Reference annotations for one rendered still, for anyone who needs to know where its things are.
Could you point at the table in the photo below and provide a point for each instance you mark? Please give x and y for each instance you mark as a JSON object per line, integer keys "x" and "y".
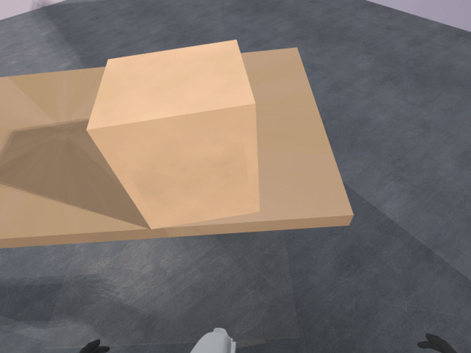
{"x": 56, "y": 187}

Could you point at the robot left thigh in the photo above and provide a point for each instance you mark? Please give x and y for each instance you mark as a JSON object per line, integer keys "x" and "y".
{"x": 215, "y": 342}

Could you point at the carton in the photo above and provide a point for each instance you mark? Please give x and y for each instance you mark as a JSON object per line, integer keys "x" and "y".
{"x": 178, "y": 128}

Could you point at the robot left shin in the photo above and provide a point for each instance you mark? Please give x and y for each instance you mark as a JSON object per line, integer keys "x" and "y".
{"x": 220, "y": 330}

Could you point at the robot right hand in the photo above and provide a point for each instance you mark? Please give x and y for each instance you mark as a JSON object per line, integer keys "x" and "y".
{"x": 436, "y": 343}

